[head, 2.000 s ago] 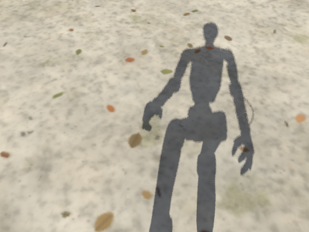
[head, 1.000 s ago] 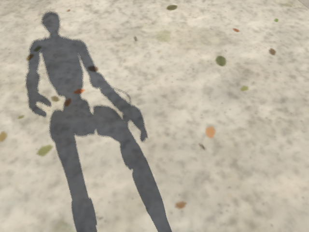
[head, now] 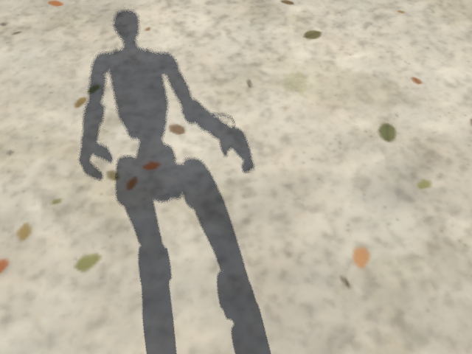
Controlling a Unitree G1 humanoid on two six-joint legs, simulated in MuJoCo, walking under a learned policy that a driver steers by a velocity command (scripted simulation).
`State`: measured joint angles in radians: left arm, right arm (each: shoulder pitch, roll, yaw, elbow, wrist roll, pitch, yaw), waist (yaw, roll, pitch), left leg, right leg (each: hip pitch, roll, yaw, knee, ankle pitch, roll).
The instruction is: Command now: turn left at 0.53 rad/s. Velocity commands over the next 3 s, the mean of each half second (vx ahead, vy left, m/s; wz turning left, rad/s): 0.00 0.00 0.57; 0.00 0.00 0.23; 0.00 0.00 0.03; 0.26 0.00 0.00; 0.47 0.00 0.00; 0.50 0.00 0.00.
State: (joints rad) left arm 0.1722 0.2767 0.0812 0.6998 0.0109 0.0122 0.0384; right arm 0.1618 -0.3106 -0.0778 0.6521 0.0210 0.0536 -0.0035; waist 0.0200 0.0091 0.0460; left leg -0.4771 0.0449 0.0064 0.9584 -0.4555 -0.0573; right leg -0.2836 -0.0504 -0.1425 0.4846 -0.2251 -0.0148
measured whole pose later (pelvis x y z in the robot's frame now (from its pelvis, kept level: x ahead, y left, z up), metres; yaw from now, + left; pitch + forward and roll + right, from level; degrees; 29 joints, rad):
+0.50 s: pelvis +0.00 +0.04 +0.00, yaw +18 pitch +3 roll -2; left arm 0.09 0.29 0.08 0.73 -0.01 0.00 0.02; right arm 0.19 -0.31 -0.07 0.58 0.01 0.04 -0.02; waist -0.02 0.01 0.03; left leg -0.33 -0.10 -0.18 0.52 -0.22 0.05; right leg -0.41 0.04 0.10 0.71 -0.36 0.07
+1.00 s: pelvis +0.00 +0.04 +0.00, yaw +23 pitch -1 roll +0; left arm 0.17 0.24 0.03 0.81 0.01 -0.01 0.00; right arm 0.21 -0.24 -0.04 0.66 -0.02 0.03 -0.01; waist 0.02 -0.01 0.04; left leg -0.20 -0.02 -0.06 0.50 -0.30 0.00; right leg -0.22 -0.02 0.04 0.49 -0.26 0.04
